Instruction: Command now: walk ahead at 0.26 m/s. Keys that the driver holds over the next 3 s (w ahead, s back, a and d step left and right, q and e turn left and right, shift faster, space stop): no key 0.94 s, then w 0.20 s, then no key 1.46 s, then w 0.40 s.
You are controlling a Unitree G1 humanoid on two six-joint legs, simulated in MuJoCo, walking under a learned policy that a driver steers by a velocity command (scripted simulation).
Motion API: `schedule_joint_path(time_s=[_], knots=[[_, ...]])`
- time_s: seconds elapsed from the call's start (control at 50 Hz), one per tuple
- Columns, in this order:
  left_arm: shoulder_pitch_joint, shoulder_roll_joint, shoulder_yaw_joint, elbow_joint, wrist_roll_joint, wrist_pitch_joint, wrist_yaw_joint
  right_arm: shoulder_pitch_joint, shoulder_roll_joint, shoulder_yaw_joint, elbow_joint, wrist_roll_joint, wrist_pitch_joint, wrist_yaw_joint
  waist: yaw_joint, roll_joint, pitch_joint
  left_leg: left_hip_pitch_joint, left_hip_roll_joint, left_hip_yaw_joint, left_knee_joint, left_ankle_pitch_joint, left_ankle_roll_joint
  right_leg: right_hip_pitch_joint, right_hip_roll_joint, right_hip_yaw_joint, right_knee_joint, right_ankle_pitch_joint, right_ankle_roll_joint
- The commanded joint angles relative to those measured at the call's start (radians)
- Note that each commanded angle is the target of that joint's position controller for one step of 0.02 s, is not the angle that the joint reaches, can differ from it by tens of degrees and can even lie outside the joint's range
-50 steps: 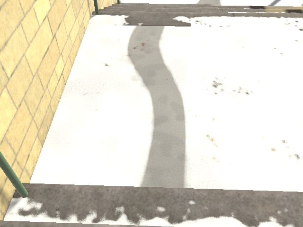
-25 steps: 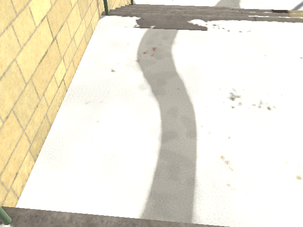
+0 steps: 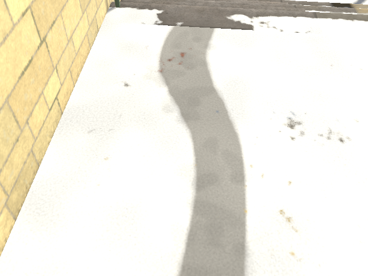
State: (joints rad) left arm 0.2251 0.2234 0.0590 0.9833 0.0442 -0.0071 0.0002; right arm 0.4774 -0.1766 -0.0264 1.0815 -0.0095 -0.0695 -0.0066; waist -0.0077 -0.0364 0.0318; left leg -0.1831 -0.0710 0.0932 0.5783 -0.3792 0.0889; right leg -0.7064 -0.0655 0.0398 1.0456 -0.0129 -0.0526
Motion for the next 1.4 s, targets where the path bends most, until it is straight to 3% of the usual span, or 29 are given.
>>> schedule_joint_path(time_s=[0.02,0.1,0.2,0.24,0.26,0.28,0.3,0.32,0.36,0.38,0.42,0.44,0.46,0.68,0.82,0.84,0.86,0.88,0.9,0.92,0.94,0.96,0.98,1.04,1.08,1.18,1.26,1.32,1.4], knots=[[0.009,0.042,0.01,-0.033,0.003,-0.014,-0.011,0.056,-0.076,-0.001,-0.026,0.005,-0.012,-0.015,0.013,0.103,0.029,0.038,0.273,-0.253,-0.081,0.675,0.142,-0.072,-0.02,0.031,-0.127,0.218,-0.019],[-0.141,-0.002,-0.014,-0.084,-0.007,-0.04,-0.04,0.0,-0.083,0.012,-0.043,0.006,-0.009,-0.027,-0.032,0.058,0.05,-0.207,0.175,-0.167,-0.004,0.253,0.08,0.273,0.047,-0.054,-0.456,0.531,-0.005],[-0.102,0.048,-0.017,-0.073,-0.04,-0.049,-0.026,0.088,-0.081,0.006,-0.016,-0.04,0.027,-0.043,-0.081,0.082,0.117,-0.047,0.2,-0.248,0.241,0.329,0.096,0.331,-0.03,0.004,-0.777,0.391,0.0],[0.182,0.062,-0.007,0.051,-0.015,-0.062,-0.028,0.116,-0.075,0.009,-0.01,-0.028,0.037,-0.037,0.009,-0.04,0.041,-0.139,0.111,-0.17,0.549,0.259,0.076,0.665,-0.005,-0.086,-0.876,0.544,0.006],[0.305,0.14,0.014,0.113,-0.01,-0.061,-0.033,0.186,-0.057,0.007,-0.002,-0.005,0.043,-0.033,0.014,-0.181,-0.068,-0.3,0.024,-0.089,0.836,-0.175,0.035,0.917,-0.104,-0.047,-0.718,1.012,-0.005],[0.37,0.149,0.014,0.1,-0.028,-0.05,-0.035,0.285,-0.039,0.002,0.005,0.051,0.054,-0.054,0.022,-0.251,-0.302,-0.569,-0.038,-0.047,1.246,-0.707,-0.015,1.282,-0.29,0.093,-0.347,1.342,-0.128],[0.338,0.108,-0.002,0.065,-0.053,-0.043,-0.043,0.233,-0.087,0.002,-0.011,0.059,0.058,-0.066,0.06,-0.121,-0.377,-0.682,0.0,-0.089,1.35,-0.68,-0.016,1.254,-0.357,0.169,-0.367,1.274,-0.188],[0.272,0.089,-0.013,0.037,-0.057,-0.036,-0.031,0.129,-0.095,-0.004,-0.037,0.04,0.067,-0.066,0.057,-0.057,-0.329,-0.721,0.021,-0.099,1.372,-0.584,-0.026,1.109,-0.355,0.184,-0.448,1.009,-0.233],[0.128,0.092,-0.026,-0.018,-0.031,-0.031,0.022,-0.052,-0.081,0.005,-0.1,-0.014,0.099,-0.05,0.031,-0.021,-0.18,-0.695,0.078,-0.133,1.264,-0.277,-0.066,0.72,-0.384,0.273,-0.69,0.276,-0.334],[0.103,0.074,-0.04,-0.023,-0.019,-0.025,0.024,-0.098,-0.089,0.003,-0.109,-0.029,0.124,-0.048,0.017,-0.015,-0.103,-0.589,0.069,-0.116,1.233,-0.207,-0.068,0.499,-0.332,0.233,-0.738,0.194,-0.315],[0.112,0.077,-0.049,-0.028,-0.006,-0.031,0.017,-0.113,-0.056,0.007,-0.121,-0.033,0.155,-0.045,-0.012,-0.025,-0.062,-0.521,0.037,-0.108,1.24,-0.181,-0.056,0.324,-0.268,0.184,-0.738,0.217,-0.289],[0.117,0.064,-0.052,-0.021,-0.015,-0.045,0.016,-0.113,-0.049,0.004,-0.125,-0.034,0.148,-0.04,-0.024,0.007,-0.028,-0.569,0.033,-0.159,1.142,-0.001,-0.064,0.314,-0.199,0.145,-0.712,0.15,-0.25],[0.13,0.056,-0.059,-0.013,-0.019,-0.055,0.015,-0.11,-0.033,0.006,-0.124,-0.032,0.145,-0.039,-0.028,-0.032,-0.047,-0.579,0.013,-0.155,1.153,0.026,-0.066,0.307,-0.189,0.148,-0.693,0.192,-0.247],[0.273,0.073,-0.058,-0.029,-0.014,-0.049,0.035,-0.344,-0.056,0.009,-0.267,-0.034,0.147,-0.046,0.049,-0.065,-0.083,-0.785,0.007,-0.184,1.215,-0.026,-0.131,0.454,-0.21,0.269,-0.692,-0.137,-0.269],[0.173,0.124,-0.024,-0.107,-0.011,-0.028,0.061,-0.386,-0.081,0.015,-0.376,-0.016,0.137,-0.038,0.056,-0.121,-0.123,-0.603,0.095,-0.146,1.123,-0.149,-0.129,0.417,-0.225,0.246,-0.741,-0.15,-0.247],[0.143,0.203,-0.005,-0.133,-0.021,-0.01,0.048,-0.331,-0.04,0.036,-0.392,0.001,0.135,-0.027,0.038,-0.176,-0.183,-0.388,0.045,-0.028,1.102,-0.515,-0.076,0.326,-0.217,0.175,-0.808,0.039,-0.224],[0.077,0.223,0.014,-0.158,-0.04,0.001,0.041,-0.255,-0.04,0.049,-0.4,0.001,0.134,-0.018,-0.014,-0.187,-0.155,-0.223,0.064,-0.054,0.914,-0.587,-0.026,0.237,-0.181,0.105,-0.814,0.07,-0.167],[0.06,0.223,0.029,-0.162,-0.062,0.011,0.038,-0.157,-0.056,0.047,-0.378,-0.001,0.133,-0.008,-0.048,-0.15,-0.112,-0.09,0.031,-0.047,0.687,-0.53,0.016,0.14,-0.147,0.049,-0.772,0.043,-0.117],[0.112,0.159,0.034,-0.134,-0.056,0.035,0.038,-0.058,-0.065,0.044,-0.327,0.002,0.134,0.003,-0.077,0.06,0.012,-0.088,0.014,-0.195,0.399,-0.462,0.051,0.018,-0.051,-0.023,-0.507,-0.196,-0.075],[-0.057,0.097,0.037,-0.269,-0.033,0.027,0.021,0.124,-0.226,0.008,-0.288,0.005,0.129,-0.008,-0.198,0.525,0.158,0.025,0.303,-0.839,0.037,-0.028,0.097,-0.467,0.142,-0.004,-0.201,-0.778,-0.008],[-0.191,0.077,0.029,-0.295,-0.009,-0.004,0.011,0.173,-0.247,0.014,-0.273,0.024,0.092,-0.05,-0.265,0.408,0.267,-0.115,0.361,-1.122,-0.235,0.256,0.089,-0.497,0.213,0.385,-0.145,-0.744,0.0],[-0.127,0.041,0.023,-0.286,-0.051,-0.016,0.01,0.013,-0.256,0.017,-0.286,-0.021,0.083,-0.076,-0.12,0.289,0.269,-0.22,0.377,-1.09,-0.227,0.075,0.093,-0.441,0.253,0.432,-0.086,-0.64,0.025],[-0.07,0.041,0.023,-0.255,-0.062,-0.016,0.008,-0.155,-0.248,0.011,-0.309,-0.047,0.081,-0.08,-0.002,0.268,0.228,-0.3,0.334,-0.928,-0.136,-0.048,0.067,-0.352,0.26,0.399,0.001,-0.486,0.024],[0.078,0.09,0.046,-0.151,-0.033,0.05,0.017,-0.256,-0.133,0.019,-0.309,-0.036,0.066,-0.014,0.108,0.151,0.075,-0.487,0.239,-0.562,-0.004,-0.326,0.034,-0.082,0.281,0.203,0.322,-0.143,0.029],[0.055,0.076,0.036,-0.16,-0.022,0.065,-0.002,-0.248,-0.12,0.018,-0.289,-0.015,0.05,-0.001,0.114,0.114,0.078,-0.458,0.222,-0.504,-0.03,-0.368,0.044,-0.087,0.248,0.182,0.344,-0.042,0.037],[-0.102,0.107,0.035,-0.199,0.01,0.061,-0.031,-0.035,-0.182,-0.017,-0.203,-0.022,0.017,-0.016,0.002,0.091,0.063,-0.135,0.215,-0.406,-0.035,-0.105,0.088,-0.119,0.21,0.138,0.129,0.057,0.055],[-0.212,0.081,0.021,-0.235,0.004,0.053,-0.034,0.057,-0.167,-0.018,-0.181,-0.033,0.014,-0.036,-0.074,0.139,0.027,0.066,0.201,-0.353,0.051,0.181,0.119,-0.146,0.202,0.109,-0.125,0.055,0.078],[-0.292,0.022,-0.011,-0.267,-0.016,0.033,-0.054,0.039,-0.142,-0.012,-0.185,-0.031,0.031,-0.044,-0.118,0.152,0.012,0.035,0.163,-0.3,0.088,0.157,0.111,0.037,0.139,0.003,-0.488,0.244,0.081],[-0.154,0.012,-0.025,-0.222,-0.037,0.006,-0.054,0.047,-0.127,-0.01,-0.163,-0.029,0.039,-0.041,-0.092,0.136,0.009,-0.101,0.146,-0.29,0.231,0.205,0.096,0.363,0.059,-0.011,-0.724,0.391,0.018]])
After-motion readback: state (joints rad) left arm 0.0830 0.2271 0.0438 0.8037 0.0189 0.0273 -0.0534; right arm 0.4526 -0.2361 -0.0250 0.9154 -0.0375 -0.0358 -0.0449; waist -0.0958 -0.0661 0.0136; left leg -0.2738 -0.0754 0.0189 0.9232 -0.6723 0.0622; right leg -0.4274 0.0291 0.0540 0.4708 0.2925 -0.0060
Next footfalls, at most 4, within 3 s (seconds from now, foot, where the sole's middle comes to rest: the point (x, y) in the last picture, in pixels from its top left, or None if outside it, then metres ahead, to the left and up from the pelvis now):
0.24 right None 0.26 -0.12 -0.90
0.88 left None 0.08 0.14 -0.76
1.46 right None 0.28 -0.04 -0.90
1.86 left None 0.31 0.17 -0.90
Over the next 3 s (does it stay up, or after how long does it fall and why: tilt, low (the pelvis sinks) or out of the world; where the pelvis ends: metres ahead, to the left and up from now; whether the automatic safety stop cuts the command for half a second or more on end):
stays up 0.33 0.07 -0.13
